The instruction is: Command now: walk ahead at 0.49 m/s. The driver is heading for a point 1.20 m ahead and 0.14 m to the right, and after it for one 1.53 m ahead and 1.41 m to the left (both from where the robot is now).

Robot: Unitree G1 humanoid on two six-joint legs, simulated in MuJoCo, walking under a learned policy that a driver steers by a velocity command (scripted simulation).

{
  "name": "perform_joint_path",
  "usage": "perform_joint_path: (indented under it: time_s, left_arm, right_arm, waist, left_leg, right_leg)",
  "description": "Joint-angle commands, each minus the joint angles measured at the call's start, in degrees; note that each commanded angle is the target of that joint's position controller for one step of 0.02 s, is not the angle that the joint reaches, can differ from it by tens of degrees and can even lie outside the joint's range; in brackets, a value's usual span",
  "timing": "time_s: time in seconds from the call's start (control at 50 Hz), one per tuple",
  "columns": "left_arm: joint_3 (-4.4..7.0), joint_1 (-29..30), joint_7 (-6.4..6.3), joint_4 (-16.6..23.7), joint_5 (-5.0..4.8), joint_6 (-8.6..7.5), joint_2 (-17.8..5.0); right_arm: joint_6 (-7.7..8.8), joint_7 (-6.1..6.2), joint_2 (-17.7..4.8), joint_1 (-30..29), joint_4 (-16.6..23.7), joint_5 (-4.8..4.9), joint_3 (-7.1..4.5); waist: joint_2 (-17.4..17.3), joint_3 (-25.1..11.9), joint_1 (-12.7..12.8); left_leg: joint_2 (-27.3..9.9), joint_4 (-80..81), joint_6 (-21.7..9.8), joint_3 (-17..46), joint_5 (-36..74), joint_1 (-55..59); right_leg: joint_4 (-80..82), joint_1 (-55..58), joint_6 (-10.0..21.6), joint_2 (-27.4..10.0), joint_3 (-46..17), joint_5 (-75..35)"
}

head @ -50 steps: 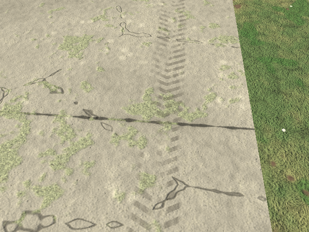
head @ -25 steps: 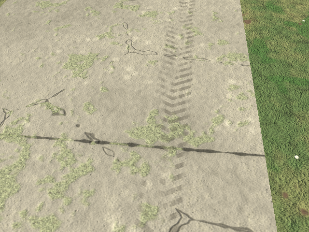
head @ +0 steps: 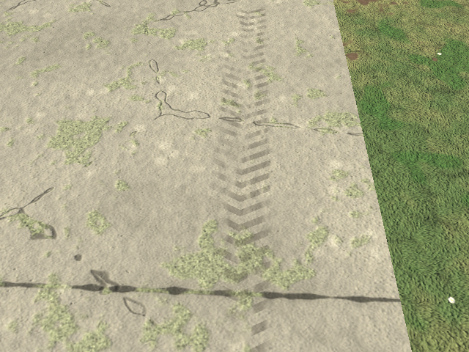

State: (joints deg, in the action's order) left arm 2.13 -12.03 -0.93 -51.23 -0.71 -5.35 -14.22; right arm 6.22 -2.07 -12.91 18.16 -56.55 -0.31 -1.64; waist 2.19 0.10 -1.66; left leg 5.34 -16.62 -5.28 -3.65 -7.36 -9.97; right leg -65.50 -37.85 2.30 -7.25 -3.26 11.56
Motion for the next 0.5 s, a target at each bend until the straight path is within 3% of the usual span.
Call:
perform_joint_path:
  time_s: [0.02,0.1,0.2,0.24,0.26,0.28,0.3,0.32,0.34,0.36,0.38,0.4,0.44,0.46,0.5]
  left_arm:
    - [0.77,-2.0,-0.40,2.5,0.73,0.22,-2.6]
    - [0.35,7.4,0.33,5.0,0.21,-0.44,-1.6]
    - [0.13,14.5,2.08,7.9,-0.55,-0.94,-2.5]
    - [0.51,13.3,2.67,8.3,-0.56,-1.45,-3.7]
    - [1.05,10.2,2.76,7.7,-0.51,-1.69,-4.7]
    - [2.25,3.1,2.61,5.5,-0.41,-1.83,-6.7]
    - [3.82,-8.5,2.17,2.5,-0.11,-1.95,-10.7]
    - [5.49,-16.6,2.02,1.0,0.84,-1.47,-17.3]
    - [4.30,-17.7,2.25,0.6,0.73,-1.37,-13.2]
    - [3.06,-12.5,2.25,1.5,0.42,-1.50,-9.6]
    - [2.29,-6.7,2.25,2.9,0.31,-1.37,-7.5]
    - [1.69,-2.7,2.56,3.5,0.50,-1.30,-5.7]
    - [1.13,-0.8,3.06,3.0,1.03,-1.51,-3.7]
    - [1.26,-1.8,3.09,2.3,0.99,-1.69,-4.1]
    - [1.70,-4.0,2.65,0.9,1.04,-1.87,-5.7]
  right_arm:
    - [1.03,1.12,-7.5,-2.2,3.1,0.05,-1.17]
    - [0.28,2.02,-9.1,2.5,2.1,0.97,-1.46]
    - [-0.91,2.19,-9.7,6.7,0.1,1.53,-1.82]
    - [-1.52,2.32,-10.4,6.2,0.0,1.55,-2.17]
    - [-1.83,2.35,-10.8,5.1,0.3,1.51,-2.28]
    - [-2.15,2.34,-10.2,4.1,0.6,1.26,-2.00]
    - [-2.16,2.30,-8.0,3.5,1.7,0.46,-1.07]
    - [-0.97,1.78,-1.6,9.3,2.8,0.25,0.92]
    - [0.64,1.49,-3.0,9.6,1.9,1.09,0.81]
    - [1.49,1.26,-8.8,4.3,3.4,2.64,-0.73]
    - [1.62,1.46,-9.4,0.4,4.5,2.78,-0.91]
    - [1.28,1.82,-8.6,-1.7,4.8,1.98,-1.12]
    - [-0.42,2.16,-6.3,0.0,4.4,1.29,-1.40]
    - [-1.06,2.23,-5.1,0.9,4.0,1.21,-1.31]
    - [-1.68,2.43,-5.1,-0.9,4.9,0.96,-1.55]
  waist:
    - [-4.4,3.1,2.7]
    - [-4.4,3.1,-0.7]
    - [-5.1,4.7,-2.8]
    - [-5.9,3.9,-1.3]
    - [-6.5,2.3,0.7]
    - [-6.1,-1.8,4.5]
    - [-3.4,-9.9,8.9]
    - [10.4,-18.6,8.3]
    - [12.9,-22.5,8.5]
    - [8.7,-14.0,7.5]
    - [4.7,-8.9,5.7]
    - [1.2,-5.1,4.1]
    - [2.6,-2.5,1.1]
    - [2.5,-2.0,0.6]
    - [1.5,-0.5,0.2]
  left_leg:
    - [-15.9,11.7,-9.8,11.7,4.8,-6.1]
    - [-15.1,10.8,-7.3,9.1,5.4,-1.0]
    - [-18.7,6.8,-6.5,10.2,3.8,8.3]
    - [-20.1,3.7,-5.6,11.0,6.8,10.9]
    - [-19.7,0.2,-4.8,10.5,13.4,11.0]
    - [-17.1,-8.3,-3.5,8.2,22.8,10.0]
    - [-13.6,-23.4,-1.6,5.0,21.7,2.2]
    - [-4.1,-47.2,3.1,0.4,0.8,-22.2]
    - [-2.3,-57.0,2.7,9.1,-24.0,-30.9]
    - [-6.0,-60.7,1.4,10.6,-20.9,-35.8]
    - [-9.3,-59.0,0.9,8.8,-15.2,-34.9]
    - [-11.3,-55.3,1.2,7.8,-11.0,-32.6]
    - [-13.4,-50.2,1.8,7.6,-6.5,-26.2]
    - [-13.4,-49.2,2.2,7.1,-5.6,-25.3]
    - [-13.7,-45.8,3.1,6.8,-2.1,-27.9]
  right_leg:
    - [8.0,-1.3,-1.5,-2.4,0.0,-9.1]
    - [24.8,0.5,-1.9,0.2,2.1,-17.7]
    - [33.5,0.3,-0.9,1.8,2.4,-12.7]
    - [35.9,3.5,0.7,2.8,2.9,-8.0]
    - [37.0,8.5,1.7,4.1,4.1,-6.4]
    - [38.3,17.9,3.1,6.1,5.7,-5.9]
    - [36.7,34.6,6.1,1.7,0.8,-7.4]
    - [39.5,58.6,15.0,-12.9,-23.6,-1.3]
    - [47.8,61.5,17.2,-16.4,-39.3,3.3]
    - [48.3,54.6,14.0,-14.5,-31.8,3.7]
    - [49.4,46.0,12.0,-12.3,-23.1,-0.6]
    - [51.6,38.2,11.1,-9.7,-17.4,-4.7]
    - [55.3,30.1,9.7,-6.0,-10.5,-8.3]
    - [56.3,28.6,10.2,-5.3,-8.6,-11.2]
    - [57.5,28.4,10.9,-5.1,-5.8,-16.1]
